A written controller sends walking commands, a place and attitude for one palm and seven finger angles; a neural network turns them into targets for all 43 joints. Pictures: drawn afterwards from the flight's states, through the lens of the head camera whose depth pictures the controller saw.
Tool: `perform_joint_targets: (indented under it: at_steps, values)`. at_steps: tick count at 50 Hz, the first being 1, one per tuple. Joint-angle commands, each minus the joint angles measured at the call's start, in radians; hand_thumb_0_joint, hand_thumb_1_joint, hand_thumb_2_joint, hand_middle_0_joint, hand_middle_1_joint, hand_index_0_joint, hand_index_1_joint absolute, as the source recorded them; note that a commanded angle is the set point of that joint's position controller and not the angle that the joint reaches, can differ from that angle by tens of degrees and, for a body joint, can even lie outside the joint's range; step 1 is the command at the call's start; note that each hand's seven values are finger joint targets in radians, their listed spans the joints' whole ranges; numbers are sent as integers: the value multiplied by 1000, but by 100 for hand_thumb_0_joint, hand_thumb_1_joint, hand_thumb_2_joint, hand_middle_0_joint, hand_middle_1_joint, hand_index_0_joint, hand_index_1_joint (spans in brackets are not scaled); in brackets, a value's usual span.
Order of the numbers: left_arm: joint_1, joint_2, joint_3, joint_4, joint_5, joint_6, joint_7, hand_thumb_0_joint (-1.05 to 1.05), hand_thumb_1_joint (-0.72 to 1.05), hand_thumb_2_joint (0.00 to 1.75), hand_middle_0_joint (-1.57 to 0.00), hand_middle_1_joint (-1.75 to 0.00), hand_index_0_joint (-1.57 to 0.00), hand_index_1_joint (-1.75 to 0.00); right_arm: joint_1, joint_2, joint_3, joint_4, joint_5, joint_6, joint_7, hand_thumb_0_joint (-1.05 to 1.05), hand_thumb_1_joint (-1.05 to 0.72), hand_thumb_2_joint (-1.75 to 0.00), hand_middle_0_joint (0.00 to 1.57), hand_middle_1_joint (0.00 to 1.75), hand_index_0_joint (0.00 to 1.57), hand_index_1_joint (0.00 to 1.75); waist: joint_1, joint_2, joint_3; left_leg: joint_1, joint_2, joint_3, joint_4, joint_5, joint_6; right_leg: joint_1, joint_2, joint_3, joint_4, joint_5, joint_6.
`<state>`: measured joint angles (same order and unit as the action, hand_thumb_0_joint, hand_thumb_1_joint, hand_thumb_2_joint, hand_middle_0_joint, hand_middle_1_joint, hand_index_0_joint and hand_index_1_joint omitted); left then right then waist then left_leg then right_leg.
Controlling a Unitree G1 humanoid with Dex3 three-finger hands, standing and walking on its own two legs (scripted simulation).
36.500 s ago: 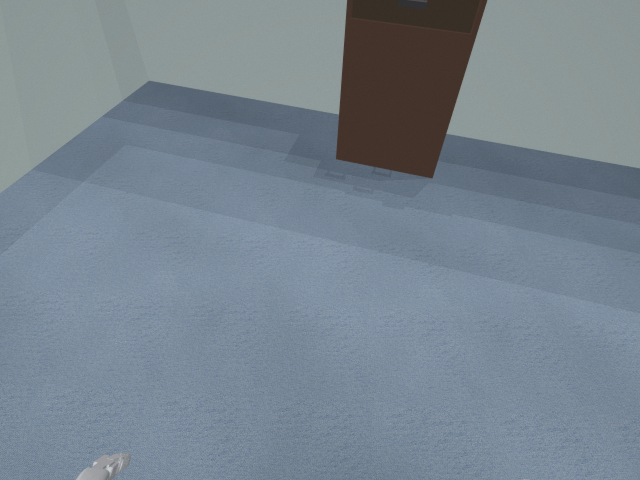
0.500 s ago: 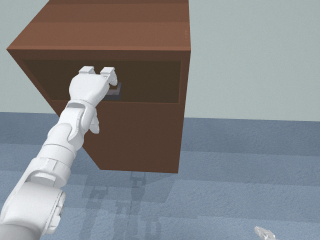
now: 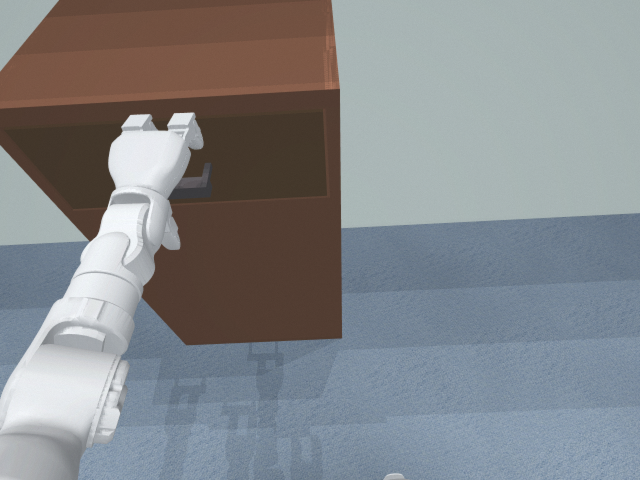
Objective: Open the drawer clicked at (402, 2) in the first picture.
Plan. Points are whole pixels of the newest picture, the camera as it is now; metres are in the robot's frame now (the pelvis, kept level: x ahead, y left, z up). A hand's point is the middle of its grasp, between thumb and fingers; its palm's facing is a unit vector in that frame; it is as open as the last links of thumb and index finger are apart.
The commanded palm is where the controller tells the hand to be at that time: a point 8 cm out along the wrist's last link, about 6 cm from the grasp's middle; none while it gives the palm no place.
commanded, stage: re-aim the fingers above the handle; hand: left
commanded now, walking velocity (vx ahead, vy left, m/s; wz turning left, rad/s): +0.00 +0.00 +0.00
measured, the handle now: (179, 179) +0.55 +0.22 +0.03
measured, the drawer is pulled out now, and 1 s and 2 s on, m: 0.00 0.00 0.00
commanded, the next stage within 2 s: lower the fingers behind the handle in 1.36 s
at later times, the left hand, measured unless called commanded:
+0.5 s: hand (152, 161) +0.50 +0.22 +0.12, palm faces +0.17 +0.11 -0.98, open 13.9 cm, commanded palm +0.46 +0.24 +0.14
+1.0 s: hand (132, 182) +0.49 +0.26 +0.09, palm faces +0.06 +0.07 -1.00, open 13.9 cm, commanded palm +0.46 +0.23 +0.14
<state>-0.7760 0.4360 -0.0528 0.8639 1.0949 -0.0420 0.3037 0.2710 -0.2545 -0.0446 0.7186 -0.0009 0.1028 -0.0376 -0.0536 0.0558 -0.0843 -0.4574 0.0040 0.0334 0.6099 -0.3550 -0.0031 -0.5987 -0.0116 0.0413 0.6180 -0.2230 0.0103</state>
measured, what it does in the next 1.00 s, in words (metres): stands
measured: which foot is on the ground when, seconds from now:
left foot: down 0.00-1.00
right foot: down 0.00-1.00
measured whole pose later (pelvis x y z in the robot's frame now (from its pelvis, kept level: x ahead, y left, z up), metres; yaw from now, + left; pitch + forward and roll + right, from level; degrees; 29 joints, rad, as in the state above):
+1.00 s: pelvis +0.00 +0.01 -0.01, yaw +1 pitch +16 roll +0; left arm -0.91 0.51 -0.07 1.02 1.10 0.04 0.29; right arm 0.27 -0.27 -0.05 0.71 0.00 0.09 -0.01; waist -0.07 0.04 -0.11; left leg -0.58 0.00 0.01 0.69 -0.39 0.01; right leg -0.69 -0.02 0.02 0.65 -0.24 0.03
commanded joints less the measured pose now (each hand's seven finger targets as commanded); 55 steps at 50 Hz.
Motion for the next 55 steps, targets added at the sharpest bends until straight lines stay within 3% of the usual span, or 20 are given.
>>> perform_joint_targets:
  at_steps: [1,5,8,12,14,15,16,20,23,26,30,33,35,37,40,45,48,50,53,55]
  values:
    - [-417,287,61,-44,-16,139,11,0,-50,30,-30,-120,-30,-120,3,-140,-35,-98,16,-31,-6,0,-90,-90,20,30,20,30,24,-93,-398,-1,-39,37,-97,271,24,397,28,-53,-56,239,-27]
    - [-481,59,-144,-57,-85,132,-139,0,-50,30,-30,-120,-30,-120,14,-153,-48,-110,33,-39,-26,0,-90,-90,20,30,20,30,-64,-172,-307,61,-36,23,-105,192,45,305,29,-62,-122,161,-18]
    - [-553,52,-170,-155,-99,21,-215,0,-50,30,-30,-120,-30,-120,23,-158,-48,-107,18,-56,-51,0,-90,-90,20,30,20,30,-80,-124,-298,102,-45,-3,-90,167,49,243,25,-60,-118,114,-21]
    - [-659,175,-55,-291,-72,-132,-154,0,-50,30,-30,-120,-30,-120,72,-138,-50,-99,-2,-76,-61,0,-90,-90,20,30,20,30,-55,10,-381,149,-49,-22,-54,241,36,216,28,-54,-68,141,-40]
    - [-673,316,80,-303,-37,-160,-59,0,-50,30,-30,-120,-30,-120,85,-131,-45,-96,-8,-80,-53,0,-90,-90,20,30,20,30,-15,61,-437,121,-54,-24,-37,305,20,240,32,-55,-30,188,-48]
    - [-654,451,192,-278,-32,-147,-7,0,-50,30,-30,-120,-30,-120,71,-140,-35,-86,-12,-75,-50,0,-90,-90,20,30,20,30,16,16,-446,52,-60,-24,-30,311,20,289,32,-52,-13,207,-46]
    - [-626,486,222,-249,-28,-118,42,0,-50,30,-30,-120,-30,-120,49,-130,-21,-87,-8,-69,-46,0,-90,-90,20,30,20,30,29,11,-437,-3,-63,-18,-26,301,21,309,27,-44,3,221,-43]
    - [-536,390,113,-73,-1,90,166,0,-50,30,-30,-120,-30,-120,-30,-121,6,-82,4,-60,-28,0,-90,-90,20,30,20,30,41,-7,-397,-71,-55,33,-52,284,3,343,23,-51,-7,230,-40]
    - [-532,398,59,128,-3,262,93,0,-50,30,-30,-120,-30,-120,-21,-147,9,-65,21,-31,-27,0,-90,-90,20,30,20,30,24,-111,-407,-88,-45,56,-87,233,5,388,20,-49,-36,225,-20]
    - [-504,348,12,219,-62,316,-109,0,-50,30,-30,-120,-30,-120,28,-174,-8,-85,37,2,-39,0,-90,-90,20,30,20,30,-16,-178,-447,-53,-43,56,-96,251,24,439,18,-53,-61,291,-5]
    - [-478,218,-78,73,-93,150,-320,0,-50,30,-30,-120,-30,-120,47,-187,-24,-119,31,2,-62,0,-90,-90,20,30,20,30,-77,-248,-360,4,-34,29,-78,246,51,354,18,-63,-93,289,-2]
    - [-504,114,-135,-169,-90,-56,-336,0,-50,30,-30,-120,-30,-120,58,-155,-38,-127,11,-25,-62,0,-90,-90,20,30,20,30,-58,-57,-363,109,-40,0,-49,289,49,243,30,-56,-76,229,-25]
    - [-586,157,-91,-335,-101,-156,-296,0,-50,30,-30,-120,-30,-120,83,-143,-51,-130,2,-37,-58,0,-90,-90,20,30,20,30,-51,27,-416,185,-40,-16,-22,391,40,216,41,-57,-53,249,-38]
    - [-608,309,68,-390,-102,-230,-212,0,-50,30,-30,-120,-30,-120,117,-137,-58,-120,-6,-43,-57,0,-90,-90,20,30,20,30,-24,59,-446,177,-41,-27,9,462,24,222,43,-57,-17,291,-46]
    - [-572,335,120,-256,-63,-199,-71,0,-50,30,-30,-120,-30,-120,132,-133,-57,-84,-5,-47,-29,0,-90,-90,20,30,20,30,-13,45,-385,75,-42,-33,23,470,1,188,48,-74,15,280,-51]
    - [-570,333,102,-39,0,28,79,0,-50,30,-30,-120,-30,-120,90,-149,-42,-62,-7,-37,19,0,-90,-90,20,30,20,30,-11,48,-374,-25,-42,-7,-2,357,2,185,45,-81,22,216,-49]
    - [-588,255,4,27,10,139,21,0,-50,30,-30,-120,-30,-120,107,-157,-51,-70,4,-26,23,0,-90,-90,20,30,20,30,-35,10,-458,31,-31,3,-4,386,10,222,46,-80,7,257,-41]
    - [-596,170,-65,-10,-36,149,-67,0,-50,30,-30,-120,-30,-120,111,-164,-62,-86,7,-16,14,0,-90,-90,20,30,20,30,-64,-52,-525,94,-27,-3,1,442,23,265,47,-78,-12,314,-34]
    - [-594,114,-120,-125,-99,79,-198,0,-50,30,-30,-120,-30,-120,92,-167,-64,-109,3,-13,-13,0,-90,-90,20,30,20,30,-87,-90,-499,144,-29,-14,-2,420,41,262,44,-76,-43,306,-22]
    - [-601,171,-78,-221,-106,-12,-235,0,-50,30,-30,-120,-30,-120,87,-163,-61,-116,-1,-16,-31,0,-90,-90,20,30,20,30,-77,-61,-458,158,-30,-28,-9,416,39,248,43,-72,-49,285,-28]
